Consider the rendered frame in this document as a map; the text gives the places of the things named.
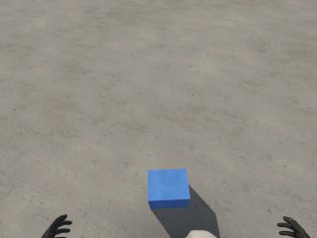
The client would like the carton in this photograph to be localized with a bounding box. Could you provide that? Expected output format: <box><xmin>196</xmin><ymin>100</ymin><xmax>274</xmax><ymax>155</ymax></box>
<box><xmin>148</xmin><ymin>169</ymin><xmax>190</xmax><ymax>209</ymax></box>

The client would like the robot left hand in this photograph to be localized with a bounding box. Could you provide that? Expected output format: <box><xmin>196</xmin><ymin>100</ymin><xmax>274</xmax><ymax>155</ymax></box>
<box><xmin>42</xmin><ymin>214</ymin><xmax>72</xmax><ymax>238</ymax></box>

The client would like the robot right hand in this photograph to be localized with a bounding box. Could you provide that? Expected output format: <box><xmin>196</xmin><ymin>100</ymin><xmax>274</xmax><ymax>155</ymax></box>
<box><xmin>276</xmin><ymin>216</ymin><xmax>310</xmax><ymax>238</ymax></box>

